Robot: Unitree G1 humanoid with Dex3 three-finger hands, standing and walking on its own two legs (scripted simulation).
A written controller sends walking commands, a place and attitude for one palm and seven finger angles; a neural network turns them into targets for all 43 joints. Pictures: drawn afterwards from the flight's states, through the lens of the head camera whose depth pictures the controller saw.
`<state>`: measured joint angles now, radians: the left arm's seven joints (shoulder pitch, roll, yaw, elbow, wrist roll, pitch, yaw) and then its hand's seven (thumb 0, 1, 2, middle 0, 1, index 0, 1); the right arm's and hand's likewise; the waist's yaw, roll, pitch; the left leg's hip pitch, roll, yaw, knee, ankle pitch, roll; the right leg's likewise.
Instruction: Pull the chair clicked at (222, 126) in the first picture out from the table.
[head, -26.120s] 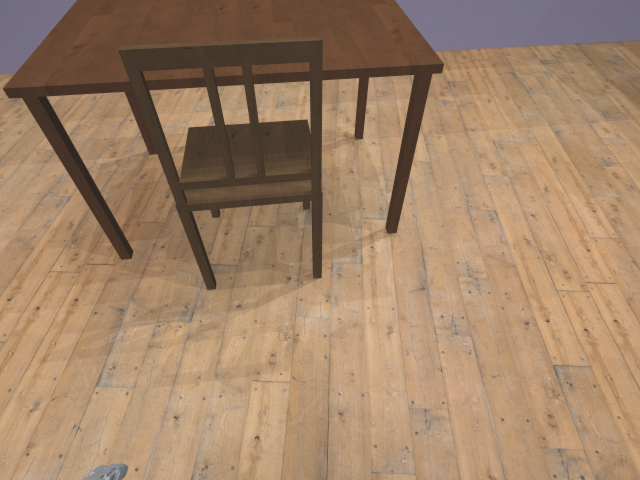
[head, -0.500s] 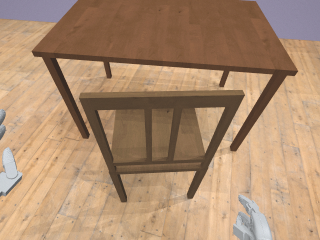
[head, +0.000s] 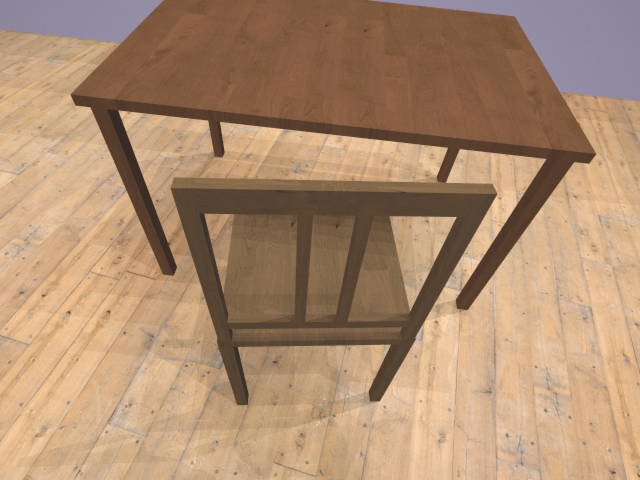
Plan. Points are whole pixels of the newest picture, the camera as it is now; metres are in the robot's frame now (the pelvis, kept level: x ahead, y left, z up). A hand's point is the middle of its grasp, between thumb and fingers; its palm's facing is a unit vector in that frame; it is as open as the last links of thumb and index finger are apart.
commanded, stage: let the arm hang, fingers relaxed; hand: left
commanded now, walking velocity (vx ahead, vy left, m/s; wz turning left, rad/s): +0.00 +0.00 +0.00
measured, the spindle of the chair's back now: (302, 273) +0.45 +0.05 -0.08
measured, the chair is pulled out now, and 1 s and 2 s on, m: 0.21 0.21 0.21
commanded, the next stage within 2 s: look to check the result in 0.78 s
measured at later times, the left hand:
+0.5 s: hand out of the picture -0.01 +0.17 -0.17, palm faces -0.02 -0.98 -0.18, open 7.3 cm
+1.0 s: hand out of the picture -0.02 +0.16 -0.17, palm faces -0.01 -0.99 -0.17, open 7.4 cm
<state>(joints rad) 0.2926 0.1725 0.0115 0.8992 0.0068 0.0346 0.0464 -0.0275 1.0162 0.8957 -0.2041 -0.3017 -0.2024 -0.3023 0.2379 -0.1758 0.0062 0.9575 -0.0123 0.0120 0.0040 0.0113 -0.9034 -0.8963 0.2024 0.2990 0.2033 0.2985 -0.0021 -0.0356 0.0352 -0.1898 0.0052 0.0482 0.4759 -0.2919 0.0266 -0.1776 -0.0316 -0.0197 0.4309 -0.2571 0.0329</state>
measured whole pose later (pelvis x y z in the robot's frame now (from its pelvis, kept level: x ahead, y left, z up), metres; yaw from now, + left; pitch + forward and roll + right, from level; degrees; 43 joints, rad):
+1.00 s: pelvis +0.00 +0.00 +0.00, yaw -1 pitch +0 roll +0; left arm 0.30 0.12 -0.02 1.12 0.01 0.00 0.04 0.00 0.91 0.90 -0.20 -0.30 -0.19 -0.30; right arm 0.31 -0.12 -0.01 1.14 0.00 -0.01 -0.03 0.01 -0.91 -0.90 0.20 0.30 0.20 0.30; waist -0.01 0.02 0.05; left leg -0.15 0.00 0.07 0.40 -0.25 0.03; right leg -0.16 -0.04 0.00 0.38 -0.23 0.03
